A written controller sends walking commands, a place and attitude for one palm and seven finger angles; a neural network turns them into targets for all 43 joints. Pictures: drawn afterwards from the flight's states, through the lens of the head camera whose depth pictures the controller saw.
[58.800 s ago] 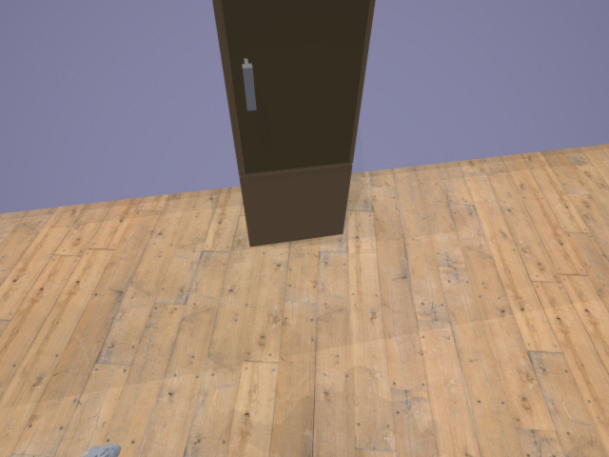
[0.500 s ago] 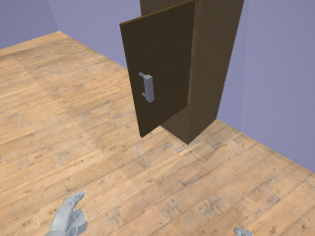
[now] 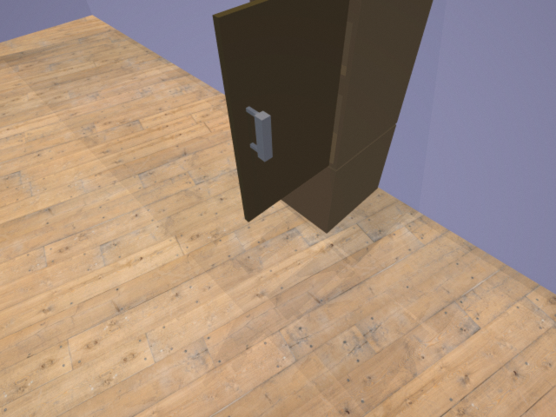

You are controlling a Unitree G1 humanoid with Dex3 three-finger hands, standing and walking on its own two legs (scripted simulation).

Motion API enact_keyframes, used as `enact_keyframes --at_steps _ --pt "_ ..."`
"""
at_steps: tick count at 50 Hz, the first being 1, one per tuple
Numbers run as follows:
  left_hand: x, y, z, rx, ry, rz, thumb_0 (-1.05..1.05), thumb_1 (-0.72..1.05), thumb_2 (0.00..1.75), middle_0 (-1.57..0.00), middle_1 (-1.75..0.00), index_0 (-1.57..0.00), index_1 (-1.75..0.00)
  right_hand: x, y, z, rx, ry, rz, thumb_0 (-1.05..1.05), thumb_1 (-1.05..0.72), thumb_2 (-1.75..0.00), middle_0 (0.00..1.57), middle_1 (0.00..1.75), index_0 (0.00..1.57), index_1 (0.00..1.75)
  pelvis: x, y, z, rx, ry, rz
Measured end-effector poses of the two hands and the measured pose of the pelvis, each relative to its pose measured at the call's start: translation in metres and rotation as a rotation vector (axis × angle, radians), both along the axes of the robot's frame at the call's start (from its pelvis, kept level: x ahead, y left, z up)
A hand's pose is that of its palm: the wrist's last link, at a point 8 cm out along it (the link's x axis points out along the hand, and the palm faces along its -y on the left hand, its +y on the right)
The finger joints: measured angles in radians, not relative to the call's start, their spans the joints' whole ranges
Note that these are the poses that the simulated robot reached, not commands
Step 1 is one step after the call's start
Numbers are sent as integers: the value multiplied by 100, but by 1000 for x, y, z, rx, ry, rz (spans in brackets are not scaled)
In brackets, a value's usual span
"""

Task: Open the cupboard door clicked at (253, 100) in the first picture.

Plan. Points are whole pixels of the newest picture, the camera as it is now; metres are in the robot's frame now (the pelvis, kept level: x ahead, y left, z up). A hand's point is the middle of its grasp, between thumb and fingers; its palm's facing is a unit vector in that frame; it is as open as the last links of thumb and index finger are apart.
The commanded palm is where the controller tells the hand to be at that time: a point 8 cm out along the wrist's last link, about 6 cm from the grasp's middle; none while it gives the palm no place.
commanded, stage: let the arm hang, fingers relaxed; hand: left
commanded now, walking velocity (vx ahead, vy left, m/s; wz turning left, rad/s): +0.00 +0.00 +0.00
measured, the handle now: (257, 133) +0.71 +0.09 -0.02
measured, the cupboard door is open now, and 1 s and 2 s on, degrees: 88 88 88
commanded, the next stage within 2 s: look to check the result in 0.42 s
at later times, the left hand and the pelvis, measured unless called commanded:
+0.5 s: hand out of the picture +0.06 +0.21 -0.16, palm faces -0.01 -0.97 -0.26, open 7.4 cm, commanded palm none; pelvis +0.00 +0.01 +0.00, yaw +0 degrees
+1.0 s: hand out of the picture +0.10 +0.25 -0.15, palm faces -0.02 -0.94 -0.33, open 7.4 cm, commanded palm none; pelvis +0.02 +0.00 +0.01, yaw +0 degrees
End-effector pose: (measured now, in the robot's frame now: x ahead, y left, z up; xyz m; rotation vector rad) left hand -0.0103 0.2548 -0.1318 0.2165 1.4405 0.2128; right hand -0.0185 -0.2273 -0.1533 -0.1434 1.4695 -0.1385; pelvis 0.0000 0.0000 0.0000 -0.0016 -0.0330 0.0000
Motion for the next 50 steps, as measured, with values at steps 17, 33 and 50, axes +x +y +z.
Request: enact_keyframes --at_steps 17,33,50 --pt "56 -6 -2 -35 -149 -56 0 91 90 -20 -30 -20 -30 31 -6 6 -31 -105 2 0 -91 -90 20 30 20 30 0 5 1 2 0 -6" --pt "68 24 8 28 -134 -69 0 91 90 -20 -30 -20 -30 61 -30 15 -85 -128 34 0 -91 -90 20 30 20 30 8 7 3 2 6 -5" --pt "101 36 18 62 -174 -96 0 91 90 -21 -30 -20 -30 105 -50 25 -121 -193 68 0 -91 -90 20 30 20 30 21 5 5 4 13 -5"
